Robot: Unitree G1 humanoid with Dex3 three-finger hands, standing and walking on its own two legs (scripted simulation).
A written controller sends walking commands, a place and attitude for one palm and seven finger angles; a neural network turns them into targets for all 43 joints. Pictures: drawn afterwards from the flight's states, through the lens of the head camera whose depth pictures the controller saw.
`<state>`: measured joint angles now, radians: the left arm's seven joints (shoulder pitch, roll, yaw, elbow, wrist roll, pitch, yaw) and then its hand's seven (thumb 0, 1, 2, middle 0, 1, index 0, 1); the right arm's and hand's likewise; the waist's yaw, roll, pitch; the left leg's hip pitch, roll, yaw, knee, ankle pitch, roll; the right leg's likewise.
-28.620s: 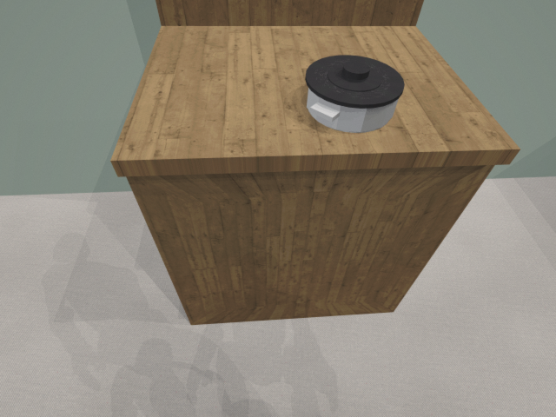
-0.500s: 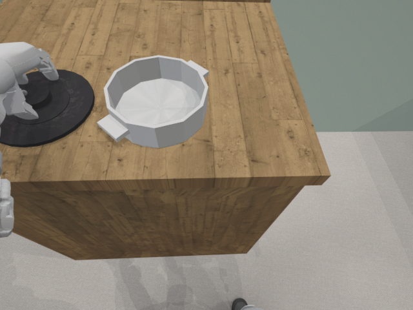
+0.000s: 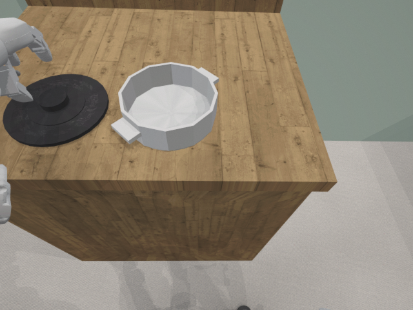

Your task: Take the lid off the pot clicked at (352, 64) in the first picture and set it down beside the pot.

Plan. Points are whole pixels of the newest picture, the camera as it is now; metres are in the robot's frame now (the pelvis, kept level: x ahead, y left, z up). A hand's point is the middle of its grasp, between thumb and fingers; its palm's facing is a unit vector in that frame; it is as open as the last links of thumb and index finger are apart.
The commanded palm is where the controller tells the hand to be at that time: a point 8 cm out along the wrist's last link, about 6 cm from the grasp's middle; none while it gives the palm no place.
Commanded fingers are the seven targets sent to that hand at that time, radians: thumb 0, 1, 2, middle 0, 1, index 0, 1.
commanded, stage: raise the empty hand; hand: left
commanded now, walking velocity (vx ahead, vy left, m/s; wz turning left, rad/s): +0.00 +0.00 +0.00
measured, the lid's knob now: (53, 99) +0.51 +0.30 +0.10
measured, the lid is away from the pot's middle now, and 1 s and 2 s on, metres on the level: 0.23 0.23 0.23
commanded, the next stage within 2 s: draw the hand back to the body in 0.64 s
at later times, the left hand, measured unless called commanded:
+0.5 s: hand out of the picture +0.48 +0.30 +0.25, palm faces -0.21 -0.04 -0.98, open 11.1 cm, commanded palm +0.47 +0.29 +0.32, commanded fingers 0.00 -0.16 0.95 -0.52 -0.54 -0.52 -0.54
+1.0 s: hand out of the picture +0.46 +0.30 +0.25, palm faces -0.19 -0.03 -0.98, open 11.1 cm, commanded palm +0.42 +0.29 +0.31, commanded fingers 0.00 -0.16 0.95 -0.52 -0.54 -0.52 -0.54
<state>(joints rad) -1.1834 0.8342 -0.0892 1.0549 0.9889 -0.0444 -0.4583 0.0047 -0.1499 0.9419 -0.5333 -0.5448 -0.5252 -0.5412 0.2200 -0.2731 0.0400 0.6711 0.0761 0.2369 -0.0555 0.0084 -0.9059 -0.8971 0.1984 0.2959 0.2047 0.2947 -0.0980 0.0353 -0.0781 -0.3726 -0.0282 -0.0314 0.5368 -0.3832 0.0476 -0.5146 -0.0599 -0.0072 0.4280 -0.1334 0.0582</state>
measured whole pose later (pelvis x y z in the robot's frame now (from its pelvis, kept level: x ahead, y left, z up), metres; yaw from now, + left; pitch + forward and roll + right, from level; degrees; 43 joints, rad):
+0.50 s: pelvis +0.00 +0.00 +0.00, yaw +0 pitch +11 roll -2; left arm -1.26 0.84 -0.11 1.00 1.00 0.04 -0.50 0.00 -0.15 0.94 -0.53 -0.55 -0.53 -0.54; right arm 0.25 -0.28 0.05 0.69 0.08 0.22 -0.03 0.01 -0.91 -0.90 0.20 0.30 0.20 0.29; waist -0.09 0.06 -0.08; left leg -0.31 -0.03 -0.03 0.47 -0.36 0.05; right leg -0.46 -0.06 -0.01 0.38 -0.12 0.06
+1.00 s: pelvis +0.00 -0.01 +0.01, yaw +0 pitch +10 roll -1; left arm -1.12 0.87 -0.06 0.89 0.98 0.06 -0.51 0.00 -0.15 0.94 -0.53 -0.55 -0.53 -0.54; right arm 0.24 -0.30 0.05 0.66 0.08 0.22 -0.04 0.01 -0.91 -0.90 0.20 0.30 0.20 0.29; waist -0.08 0.06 -0.07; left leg -0.28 -0.02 -0.02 0.45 -0.34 0.03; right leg -0.44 -0.05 0.00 0.39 -0.11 0.05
